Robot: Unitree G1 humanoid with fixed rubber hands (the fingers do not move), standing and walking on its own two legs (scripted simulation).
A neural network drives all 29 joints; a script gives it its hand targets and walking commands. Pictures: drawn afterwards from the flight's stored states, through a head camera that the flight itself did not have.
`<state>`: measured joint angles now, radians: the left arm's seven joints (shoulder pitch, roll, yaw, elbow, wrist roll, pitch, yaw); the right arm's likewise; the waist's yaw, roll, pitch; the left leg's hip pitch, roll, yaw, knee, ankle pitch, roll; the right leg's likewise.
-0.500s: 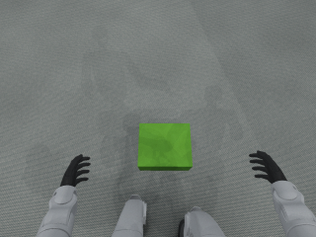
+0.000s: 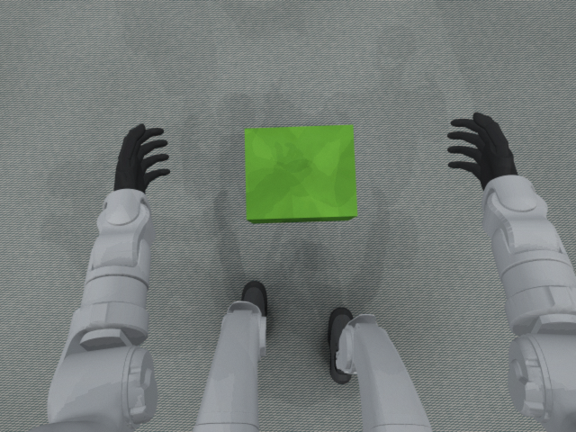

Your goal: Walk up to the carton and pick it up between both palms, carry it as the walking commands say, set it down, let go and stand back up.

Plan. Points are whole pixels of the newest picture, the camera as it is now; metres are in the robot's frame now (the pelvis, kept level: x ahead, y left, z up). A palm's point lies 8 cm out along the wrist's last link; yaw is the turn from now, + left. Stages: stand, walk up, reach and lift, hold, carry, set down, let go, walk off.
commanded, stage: reach and lift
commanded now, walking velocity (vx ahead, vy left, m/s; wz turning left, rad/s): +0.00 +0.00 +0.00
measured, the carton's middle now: (299, 177) +0.52 +0.02 -0.61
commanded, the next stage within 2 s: none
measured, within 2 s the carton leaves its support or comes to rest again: neither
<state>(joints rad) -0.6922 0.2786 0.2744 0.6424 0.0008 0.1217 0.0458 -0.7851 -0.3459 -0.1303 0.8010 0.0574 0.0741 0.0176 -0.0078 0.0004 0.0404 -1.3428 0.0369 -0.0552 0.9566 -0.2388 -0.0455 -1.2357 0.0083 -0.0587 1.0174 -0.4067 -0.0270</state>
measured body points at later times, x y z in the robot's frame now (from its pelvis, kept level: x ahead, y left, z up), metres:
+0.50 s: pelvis -0.02 +0.00 -0.01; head +0.39 +0.01 +0.15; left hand +0.53 +0.24 -0.22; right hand +0.55 -0.21 -0.21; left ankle +0.09 +0.14 -0.65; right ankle +0.02 -0.11 -0.65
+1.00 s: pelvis -0.06 +0.01 -0.14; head +0.33 +0.00 +0.07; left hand +0.53 +0.23 -0.30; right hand +0.53 -0.20 -0.30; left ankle +0.09 +0.14 -0.65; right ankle +0.02 -0.11 -0.65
